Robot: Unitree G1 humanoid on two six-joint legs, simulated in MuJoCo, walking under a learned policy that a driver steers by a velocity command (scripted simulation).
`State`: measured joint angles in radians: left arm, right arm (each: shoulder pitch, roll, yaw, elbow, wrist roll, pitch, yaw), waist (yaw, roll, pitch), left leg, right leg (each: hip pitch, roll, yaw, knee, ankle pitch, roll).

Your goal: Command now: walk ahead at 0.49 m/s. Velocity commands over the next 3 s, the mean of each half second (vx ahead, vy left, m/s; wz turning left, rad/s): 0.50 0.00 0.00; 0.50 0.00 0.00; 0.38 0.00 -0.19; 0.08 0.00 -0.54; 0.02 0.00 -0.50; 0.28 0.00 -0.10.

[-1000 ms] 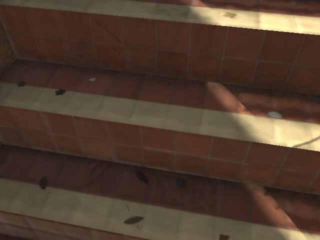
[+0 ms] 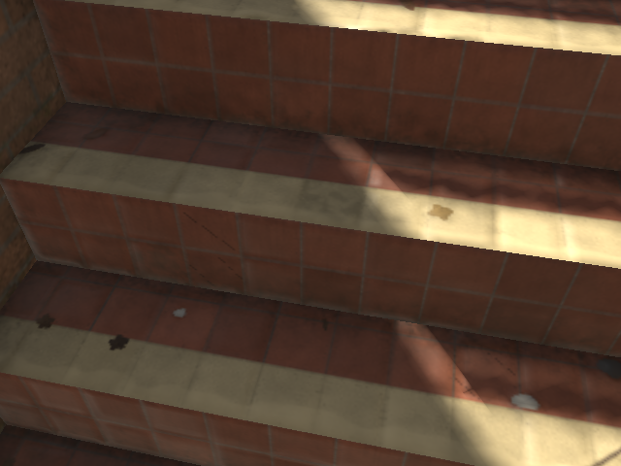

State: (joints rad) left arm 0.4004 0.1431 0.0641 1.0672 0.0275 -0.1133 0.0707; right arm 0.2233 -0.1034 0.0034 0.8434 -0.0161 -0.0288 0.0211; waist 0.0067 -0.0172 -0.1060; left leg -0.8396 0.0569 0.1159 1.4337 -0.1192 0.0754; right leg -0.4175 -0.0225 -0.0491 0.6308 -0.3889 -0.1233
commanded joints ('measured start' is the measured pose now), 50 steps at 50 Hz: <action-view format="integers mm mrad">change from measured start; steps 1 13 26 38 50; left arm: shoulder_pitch -113 -262 202 -33 210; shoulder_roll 174 21 208 55 181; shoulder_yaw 40 -78 -16 -46 -9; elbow -109 -255 -176 51 -12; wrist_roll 18 2 2 -27 -66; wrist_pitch -2 75 128 -45 -66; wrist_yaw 17 -169 -35 -72 -21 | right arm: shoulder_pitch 107 311 194 -65 -89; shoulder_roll -96 -6 -240 56 21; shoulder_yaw -29 42 -72 20 28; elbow -19 289 150 -156 -233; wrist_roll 47 -94 79 12 48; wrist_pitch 2 -38 -152 -30 12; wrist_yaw -5 82 30 -73 -30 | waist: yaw -107 8 252 -90 -94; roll -143 33 10 -3 -162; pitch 42 157 -337 209 -196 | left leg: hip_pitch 459 610 448 -501 356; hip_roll -19 221 29 -96 -135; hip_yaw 104 -391 -43 -175 167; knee -567 -1190 -289 809 -145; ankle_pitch -382 -187 1172 91 -426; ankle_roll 44 203 127 57 129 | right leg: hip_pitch -172 -1261 261 -79 396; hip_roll -166 59 -103 -176 -273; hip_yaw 223 269 594 196 4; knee -315 1918 67 -346 -273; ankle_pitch -354 375 -614 -7 1976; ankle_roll -151 -268 -227 -44 -129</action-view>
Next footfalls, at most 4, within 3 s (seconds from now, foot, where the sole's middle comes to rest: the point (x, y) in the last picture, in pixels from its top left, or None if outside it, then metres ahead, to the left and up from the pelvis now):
0.10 left None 0.06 0.12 -0.77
0.48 right None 0.30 -0.05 -0.56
1.02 left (245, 350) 0.59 0.14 -0.36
1.52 right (372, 190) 0.77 -0.06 -0.15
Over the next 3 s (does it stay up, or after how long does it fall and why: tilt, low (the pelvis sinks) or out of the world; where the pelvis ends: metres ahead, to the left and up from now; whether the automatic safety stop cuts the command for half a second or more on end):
stays up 0.87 -0.04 0.67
